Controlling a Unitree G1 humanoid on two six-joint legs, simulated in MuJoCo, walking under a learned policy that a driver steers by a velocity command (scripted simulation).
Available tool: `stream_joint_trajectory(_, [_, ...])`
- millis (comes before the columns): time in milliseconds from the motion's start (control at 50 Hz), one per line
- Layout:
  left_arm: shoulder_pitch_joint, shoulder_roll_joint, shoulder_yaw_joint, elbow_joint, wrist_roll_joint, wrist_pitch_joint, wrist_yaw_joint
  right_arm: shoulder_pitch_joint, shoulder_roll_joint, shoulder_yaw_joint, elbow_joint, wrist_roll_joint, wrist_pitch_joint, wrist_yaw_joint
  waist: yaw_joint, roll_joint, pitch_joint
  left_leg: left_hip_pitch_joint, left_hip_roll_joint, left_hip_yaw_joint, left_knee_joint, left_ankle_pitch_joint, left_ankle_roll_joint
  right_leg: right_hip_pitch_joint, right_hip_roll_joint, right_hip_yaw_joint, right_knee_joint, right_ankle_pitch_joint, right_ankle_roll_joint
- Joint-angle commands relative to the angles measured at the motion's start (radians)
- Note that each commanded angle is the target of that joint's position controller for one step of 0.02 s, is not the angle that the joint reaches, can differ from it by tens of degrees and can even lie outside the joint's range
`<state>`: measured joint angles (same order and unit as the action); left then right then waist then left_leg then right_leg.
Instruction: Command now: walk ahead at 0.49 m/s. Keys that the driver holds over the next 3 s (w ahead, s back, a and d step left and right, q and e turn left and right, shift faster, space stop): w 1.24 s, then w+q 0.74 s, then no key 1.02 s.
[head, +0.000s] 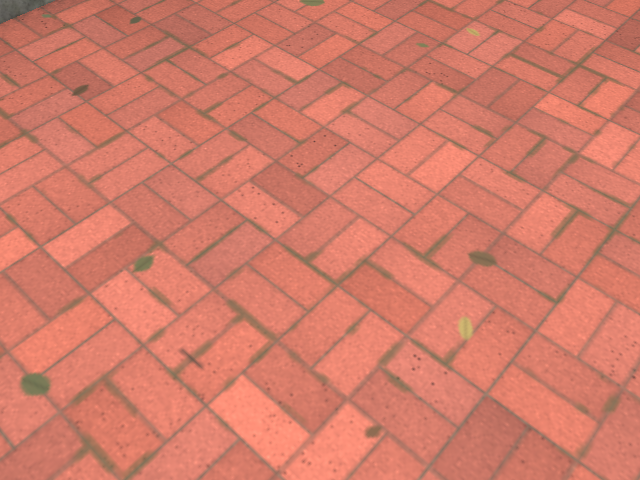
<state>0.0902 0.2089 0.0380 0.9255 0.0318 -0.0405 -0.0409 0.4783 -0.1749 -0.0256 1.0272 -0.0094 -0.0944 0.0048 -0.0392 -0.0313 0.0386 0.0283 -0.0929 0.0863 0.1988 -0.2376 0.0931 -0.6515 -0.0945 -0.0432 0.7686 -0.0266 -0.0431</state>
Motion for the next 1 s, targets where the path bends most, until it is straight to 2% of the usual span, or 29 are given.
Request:
stream_joint_trajectory(20, [-0.13,0.024,-0.007,-0.085,-0.008,-0.01,-0.001,0.053,-0.128,-0.019,-0.021,-0.002,-0.013,-0.009,-0.004,0.086,0.076,-0.062,0.272,-0.118,-0.07,0.475,0.088,0.041,0.04,-0.048,-0.118,0.062,-0.006])
stream_joint_trajectory(60, [-0.163,0.035,-0.006,-0.104,-0.008,-0.013,0.004,0.076,-0.131,-0.018,-0.004,-0.009,-0.008,-0.016,-0.008,0.087,0.083,0.016,0.296,-0.121,-0.041,0.541,0.091,0.036,0.051,-0.047,-0.162,0.031,-0.025])
stream_joint_trajectory(100, [-0.146,0.047,0.0,-0.108,-0.008,-0.02,0.009,0.064,-0.14,-0.02,0.004,-0.015,-0.004,-0.022,0.013,0.093,0.069,0.074,0.31,-0.108,0.03,0.711,0.085,0.09,0.079,-0.058,-0.201,-0.047,-0.056])
stream_joint_trajectory(140, [0.004,0.076,0.018,-0.066,-0.007,-0.03,0.024,0.044,-0.16,-0.024,0.009,-0.019,0.0,-0.025,0.078,0.111,-0.014,0.092,0.304,-0.088,0.223,0.96,0.064,0.283,0.141,-0.078,-0.239,-0.132,-0.094])
stream_joint_trajectory(160, [0.17,0.101,0.033,-0.012,0.0,-0.04,0.034,0.029,-0.162,-0.024,0.008,-0.014,0.004,-0.024,0.149,0.096,-0.097,0.026,0.275,-0.06,0.413,0.922,0.047,0.492,0.148,-0.073,-0.302,-0.095,-0.122])
stream_joint_trajectory(180, [0.348,0.175,0.056,0.025,0.026,-0.047,0.046,0.016,-0.139,-0.014,-0.023,-0.004,0.001,-0.02,0.21,0.042,-0.214,-0.179,0.238,-0.036,0.69,0.623,0.033,0.759,-0.034,0.122,-0.308,-0.184,-0.177])
stream_joint_trajectory(200, [0.413,0.266,0.08,0.031,0.038,-0.043,0.047,0.14,-0.026,0.005,-0.042,0.039,0.003,-0.006,0.155,-0.187,-0.356,-0.562,0.044,0.007,1.108,-0.17,-0.015,1.051,-0.354,0.651,-0.389,-0.232,-0.346])
stream_joint_trajectory(220, [0.346,0.21,0.072,0.026,-0.007,-0.027,0.039,0.054,-0.144,-0.028,-0.036,0.01,0.006,-0.012,0.154,-0.02,-0.311,-0.656,0.052,-0.132,1.188,-0.244,0.003,0.97,-0.31,0.725,-0.478,-0.281,-0.325])
stream_joint_trajectory(240, [0.226,0.167,0.058,0.011,-0.02,-0.028,0.036,-0.045,-0.14,-0.032,-0.076,0.005,0.001,-0.01,0.109,-0.02,-0.144,-0.696,0.109,-0.141,1.147,-0.145,0.01,0.816,-0.27,0.535,-0.506,-0.25,-0.282])
stream_joint_trajectory(260, [0.172,0.11,0.044,0.006,-0.016,-0.038,0.032,-0.089,-0.126,-0.03,-0.084,0.003,-0.004,-0.008,0.084,0.016,-0.074,-0.662,0.141,-0.138,1.089,-0.085,0.009,0.691,-0.225,0.431,-0.543,-0.139,-0.249])
stream_joint_trajectory(300, [0.162,0.048,0.025,0.034,-0.018,-0.051,0.039,-0.072,-0.09,-0.03,-0.075,-0.023,0.021,0.001,0.019,0.0,-0.019,-0.559,0.178,-0.134,0.991,-0.054,-0.01,0.532,-0.142,0.275,-0.583,-0.022,-0.184])
stream_joint_trajectory(320, [0.185,0.041,0.021,0.048,-0.017,-0.058,0.04,-0.061,-0.069,-0.028,-0.069,-0.027,0.034,0.009,0.008,-0.007,-0.02,-0.532,0.18,-0.127,0.964,-0.048,-0.019,0.508,-0.127,0.241,-0.595,0.01,-0.176])
stream_joint_trajectory(360, [0.232,0.07,0.025,0.072,-0.023,-0.071,0.042,-0.091,-0.061,-0.029,-0.081,-0.032,0.05,0.019,-0.006,-0.013,-0.005,-0.556,0.187,-0.103,0.919,-0.024,-0.036,0.493,-0.11,0.192,-0.619,0.066,-0.182])
stream_joint_trajectory(420, [0.281,0.091,0.026,0.087,-0.022,-0.073,0.041,-0.237,-0.077,-0.031,-0.132,-0.03,0.059,0.024,0.014,-0.015,0.041,-0.653,0.213,-0.074,0.8,0.086,-0.063,0.502,-0.092,0.145,-0.661,0.072,-0.18])
stream_joint_trajectory(520, [0.363,0.095,0.019,0.109,-0.02,-0.071,0.04,-0.434,-0.067,-0.016,-0.193,-0.012,0.053,0.026,0.067,-0.027,0.059,-0.638,0.187,-0.023,0.522,0.233,-0.07,0.567,-0.067,0.081,-0.661,0.167,-0.157])
stream_joint_trajectory(620, [0.421,0.112,0.022,0.139,-0.008,-0.062,0.055,-0.522,-0.095,-0.022,-0.233,-0.013,0.044,0.021,0.084,-0.034,0.078,-0.651,0.16,-0.017,0.401,0.175,-0.025,0.739,-0.129,0.084,-0.601,0.269,-0.155])
stream_joint_trajectory(660, [0.394,0.125,0.026,0.14,-0.004,-0.059,0.061,-0.468,-0.107,-0.031,-0.223,-0.015,0.035,0.016,0.047,-0.039,0.054,-0.551,0.124,-0.002,0.356,0.097,0.008,0.765,-0.136,0.062,-0.509,0.458,-0.135])
stream_joint_trajectory(680, [0.379,0.135,0.029,0.14,-0.003,-0.057,0.062,-0.378,-0.119,-0.04,-0.195,-0.017,0.029,0.009,0.008,-0.042,0.008,-0.435,0.09,0.013,0.332,0.068,0.026,0.76,-0.126,0.047,-0.402,0.583,-0.121])
stream_joint_trajectory(700, [0.362,0.132,0.028,0.137,-0.006,-0.052,0.06,-0.209,-0.136,-0.053,-0.135,-0.023,0.019,0.001,-0.064,-0.01,-0.076,-0.235,0.062,0.029,0.272,0.1,0.05,0.71,-0.086,0.011,-0.211,0.6,-0.102])
stream_joint_trajectory(720, [0.361,0.104,0.018,0.113,-0.014,-0.052,0.057,-0.022,-0.204,-0.075,-0.089,-0.047,0.009,-0.01,-0.123,0.058,-0.197,0.035,0.215,-0.139,0.263,0.035,0.098,0.518,-0.038,-0.02,0.064,0.344,-0.083])
stream_joint_trajectory(740, [0.483,-0.002,-0.001,0.094,-0.056,-0.052,0.044,0.055,-0.317,-0.102,-0.079,-0.057,0.01,-0.009,-0.079,0.3,-0.329,0.319,0.518,-0.652,0.152,-0.068,0.243,0.149,0.156,-0.063,0.464,-0.337,-0.033])
stream_joint_trajectory(760, [0.422,0.096,0.024,0.102,-0.028,-0.051,0.044,-0.031,-0.271,-0.095,-0.088,-0.016,0.027,-0.002,-0.063,0.173,-0.301,0.25,0.493,-0.762,0.055,-0.12,0.233,0.046,0.145,0.09,0.562,-0.459,-0.049])
stream_joint_trajectory(780, [0.327,0.107,0.031,0.069,-0.025,-0.052,0.042,-0.149,-0.217,-0.078,-0.108,-0.008,0.027,-0.001,-0.02,0.116,-0.14,0.109,0.462,-0.58,0.053,-0.11,0.199,0.001,0.086,0.095,0.557,-0.369,-0.056])
stream_joint_trajectory(800, [0.274,0.09,0.027,0.058,-0.023,-0.057,0.039,-0.199,-0.155,-0.061,-0.111,-0.011,0.019,0.004,-0.002,0.059,-0.073,-0.012,0.419,-0.472,0.021,-0.001,0.17,0.029,0.051,0.094,0.499,-0.297,-0.057])
stream_joint_trajectory(840, [0.284,0.052,0.025,0.063,0.001,-0.035,0.032,-0.209,-0.09,-0.04,-0.084,-0.007,0.005,-0.001,0.055,0.087,-0.022,-0.151,0.335,-0.311,-0.014,0.143,0.107,0.124,0.01,0.087,0.399,-0.251,-0.043])
stream_joint_trajectory(860, [0.295,0.036,0.023,0.07,0.005,-0.022,0.026,-0.185,-0.084,-0.036,-0.07,-0.007,-0.003,-0.003,0.064,0.094,-0.026,-0.169,0.321,-0.277,-0.022,0.195,0.101,0.152,0.011,0.079,0.38,-0.243,-0.035])
stream_joint_trajectory(900, [0.273,0.027,0.023,0.061,0.008,-0.006,0.018,-0.132,-0.107,-0.039,-0.047,-0.002,-0.015,-0.005,0.074,0.089,-0.017,-0.173,0.306,-0.231,-0.038,0.269,0.107,0.129,0.007,0.058,0.345,-0.219,-0.019])
stream_joint_trajectory(940, [0.188,0.033,0.022,0.031,0.009,0.003,0.014,-0.097,-0.128,-0.041,-0.034,-0.001,-0.016,-0.006,0.065,0.087,0.014,-0.164,0.298,-0.203,-0.068,0.266,0.11,0.058,-0.01,0.04,0.284,-0.156,-0.001])
stream_joint_trajectory(1000, [0.052,0.041,0.019,-0.016,0.001,0.005,0.011,-0.043,-0.119,-0.034,-0.02,-0.001,-0.012,-0.006,0.036,0.086,0.049,-0.128,0.282,-0.171,-0.091,0.3,0.104,-0.016,-0.021,0.017,0.147,-0.061,0.02])
